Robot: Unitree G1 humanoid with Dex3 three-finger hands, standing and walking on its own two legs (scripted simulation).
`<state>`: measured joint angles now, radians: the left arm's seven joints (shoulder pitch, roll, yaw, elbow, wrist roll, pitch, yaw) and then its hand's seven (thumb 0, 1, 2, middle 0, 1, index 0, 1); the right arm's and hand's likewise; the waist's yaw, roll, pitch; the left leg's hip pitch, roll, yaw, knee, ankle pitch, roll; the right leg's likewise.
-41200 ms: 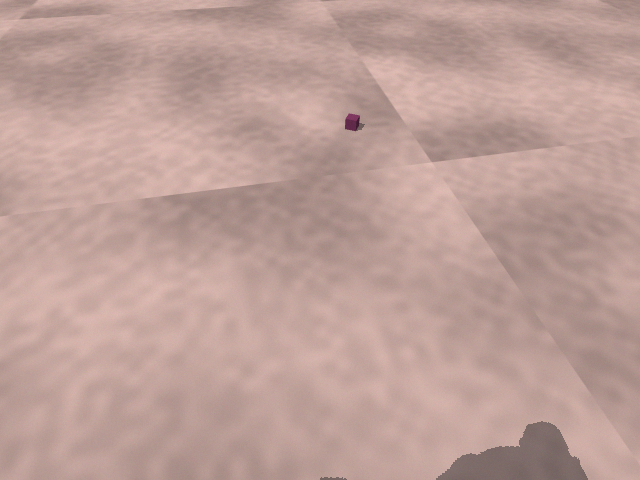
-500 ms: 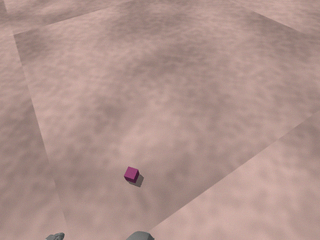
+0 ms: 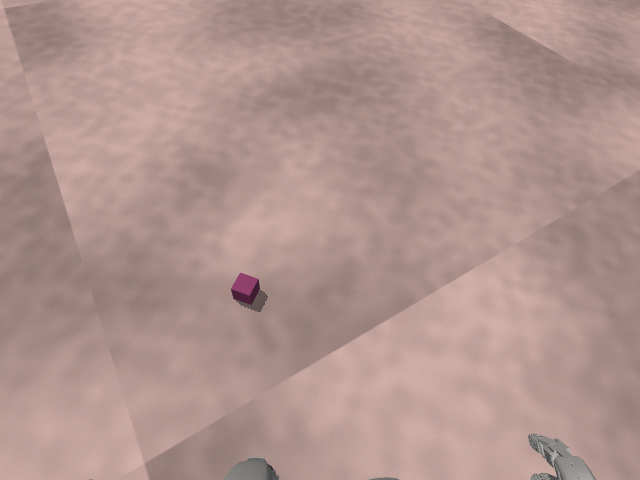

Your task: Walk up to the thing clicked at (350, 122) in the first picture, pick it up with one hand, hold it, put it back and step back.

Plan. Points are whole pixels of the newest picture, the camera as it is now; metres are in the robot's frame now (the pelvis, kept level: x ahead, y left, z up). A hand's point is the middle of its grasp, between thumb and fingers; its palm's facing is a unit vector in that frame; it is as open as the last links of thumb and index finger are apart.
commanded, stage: step back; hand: left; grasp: from above
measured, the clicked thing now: (245, 288) +0.75 +0.27 -0.72
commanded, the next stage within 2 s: stand in 1.68 s
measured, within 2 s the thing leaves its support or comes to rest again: neither
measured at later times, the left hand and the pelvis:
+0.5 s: hand out of the picture -0.06 +0.25 -0.14, palm faces +0.07 -0.91 -0.40, open 7.4 cm; pelvis -0.18 -0.03 +0.00, yaw +5 degrees
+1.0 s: hand out of the picture -0.25 +0.22 -0.14, palm faces +0.09 -0.91 -0.41, open 7.4 cm; pelvis -0.28 -0.06 +0.00, yaw +5 degrees
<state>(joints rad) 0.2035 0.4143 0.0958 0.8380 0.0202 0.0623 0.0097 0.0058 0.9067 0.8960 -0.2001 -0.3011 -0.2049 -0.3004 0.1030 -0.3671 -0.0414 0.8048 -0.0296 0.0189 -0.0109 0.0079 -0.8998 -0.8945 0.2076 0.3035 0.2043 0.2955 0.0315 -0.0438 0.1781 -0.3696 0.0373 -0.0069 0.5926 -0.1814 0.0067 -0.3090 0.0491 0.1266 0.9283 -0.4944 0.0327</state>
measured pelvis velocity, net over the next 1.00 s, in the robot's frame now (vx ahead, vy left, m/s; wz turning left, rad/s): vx -0.28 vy -0.06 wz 0.09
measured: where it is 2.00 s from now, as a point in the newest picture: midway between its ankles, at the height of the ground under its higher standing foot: outside the picture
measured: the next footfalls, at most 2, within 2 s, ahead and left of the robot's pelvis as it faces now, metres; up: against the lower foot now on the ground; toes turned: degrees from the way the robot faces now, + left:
right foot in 0.06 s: -0.01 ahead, -0.14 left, +0.00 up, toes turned +3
left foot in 0.40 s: -0.14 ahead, +0.10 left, +0.00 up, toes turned +3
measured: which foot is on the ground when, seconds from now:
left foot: down 0.00-0.10, up 0.12-0.38, down 0.40-0.74, up 0.76-0.96, down 0.98-1.00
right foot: up 0.00-0.04, down 0.06-0.42, up 0.44-0.68, down 0.70-1.00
